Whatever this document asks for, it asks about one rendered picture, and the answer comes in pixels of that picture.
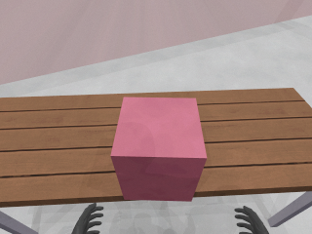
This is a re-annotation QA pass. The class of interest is carton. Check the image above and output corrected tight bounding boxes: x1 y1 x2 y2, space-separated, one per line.
110 97 207 202

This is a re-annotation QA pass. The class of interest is right robot hand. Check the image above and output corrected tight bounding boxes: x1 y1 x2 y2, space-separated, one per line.
234 206 269 234

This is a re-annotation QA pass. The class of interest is left robot hand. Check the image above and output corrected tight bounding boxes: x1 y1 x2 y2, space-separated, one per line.
71 203 104 234

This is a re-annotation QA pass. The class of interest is table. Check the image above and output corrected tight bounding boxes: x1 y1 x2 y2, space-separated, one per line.
0 88 312 234

